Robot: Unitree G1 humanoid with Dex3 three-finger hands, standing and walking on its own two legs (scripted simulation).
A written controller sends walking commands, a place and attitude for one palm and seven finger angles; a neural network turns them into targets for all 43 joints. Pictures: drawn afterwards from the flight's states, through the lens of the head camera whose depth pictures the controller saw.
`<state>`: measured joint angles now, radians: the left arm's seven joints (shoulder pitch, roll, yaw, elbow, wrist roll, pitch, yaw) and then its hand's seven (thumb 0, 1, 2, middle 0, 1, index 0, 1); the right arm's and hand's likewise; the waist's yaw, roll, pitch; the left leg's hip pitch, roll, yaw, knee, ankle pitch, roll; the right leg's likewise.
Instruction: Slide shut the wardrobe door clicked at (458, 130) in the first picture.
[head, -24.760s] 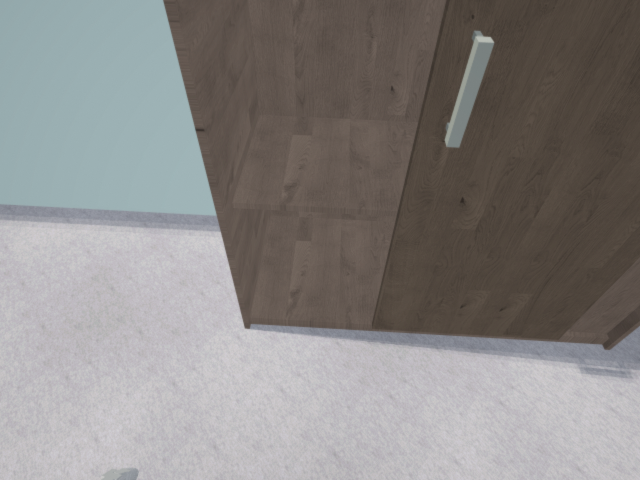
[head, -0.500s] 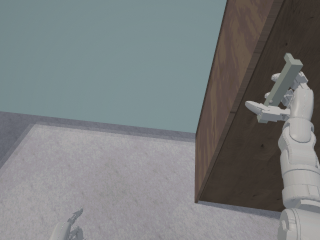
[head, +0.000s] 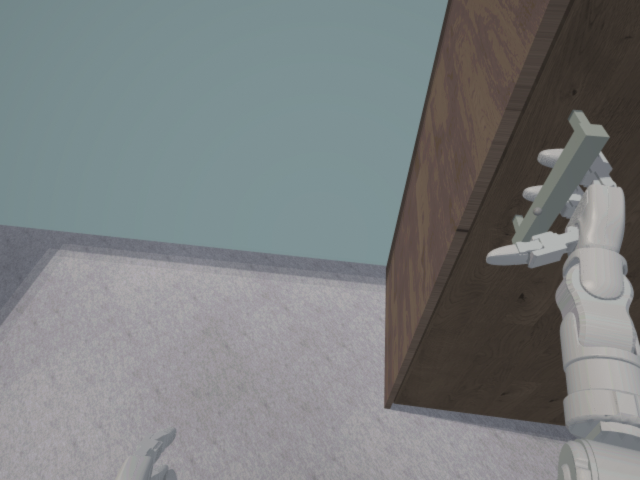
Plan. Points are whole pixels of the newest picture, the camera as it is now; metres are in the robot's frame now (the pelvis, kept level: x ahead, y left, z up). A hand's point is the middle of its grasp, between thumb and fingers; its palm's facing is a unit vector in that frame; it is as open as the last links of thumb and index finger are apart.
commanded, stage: slip the hand off the handle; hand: right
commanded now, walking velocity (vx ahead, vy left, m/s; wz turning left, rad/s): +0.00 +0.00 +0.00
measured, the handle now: (548, 186) +0.44 -0.25 +0.17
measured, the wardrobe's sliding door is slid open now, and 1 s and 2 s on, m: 0.00 0.00 0.00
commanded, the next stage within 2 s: draw the hand back to the body in 1.20 s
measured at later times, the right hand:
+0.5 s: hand (568, 212) +0.41 -0.27 +0.16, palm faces +0.28 +0.95 -0.15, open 13.5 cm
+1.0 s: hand (617, 271) +0.32 -0.29 +0.15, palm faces +0.33 +0.93 -0.15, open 14.7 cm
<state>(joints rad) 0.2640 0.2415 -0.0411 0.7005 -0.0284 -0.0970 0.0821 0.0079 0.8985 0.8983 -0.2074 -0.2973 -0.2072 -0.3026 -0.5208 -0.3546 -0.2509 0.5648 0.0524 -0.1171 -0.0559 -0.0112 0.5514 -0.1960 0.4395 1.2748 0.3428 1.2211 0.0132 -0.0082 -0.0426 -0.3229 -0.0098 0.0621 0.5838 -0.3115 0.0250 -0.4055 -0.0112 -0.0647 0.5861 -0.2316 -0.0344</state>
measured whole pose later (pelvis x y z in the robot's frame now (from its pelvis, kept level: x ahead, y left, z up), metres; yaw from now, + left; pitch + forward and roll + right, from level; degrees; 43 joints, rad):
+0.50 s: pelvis -0.01 +0.01 +0.00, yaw +1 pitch +4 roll +1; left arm 0.29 0.27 -0.05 0.68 -0.04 -0.04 0.13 0.01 0.90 0.90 -0.21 -0.30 -0.21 -0.30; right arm -0.57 -0.51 -0.39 0.72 0.09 -0.14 0.10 -0.01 0.55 -0.19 0.52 1.28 0.47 1.26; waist 0.05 0.00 -0.04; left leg -0.38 -0.03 0.06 0.61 -0.31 0.04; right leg -0.46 -0.04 -0.07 0.62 -0.24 -0.02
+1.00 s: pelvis +0.01 -0.02 +0.00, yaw +0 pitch +2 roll +1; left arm 0.22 0.24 -0.05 0.63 -0.04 -0.15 0.10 0.01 0.90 0.90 -0.21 -0.30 -0.21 -0.30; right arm -0.15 -0.38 -0.35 0.20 0.15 -0.07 0.06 -0.01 0.55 -0.19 0.26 1.15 0.26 1.15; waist -0.03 -0.02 -0.07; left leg -0.30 0.00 0.05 0.59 -0.33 0.01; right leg -0.39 0.00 -0.07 0.62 -0.26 -0.05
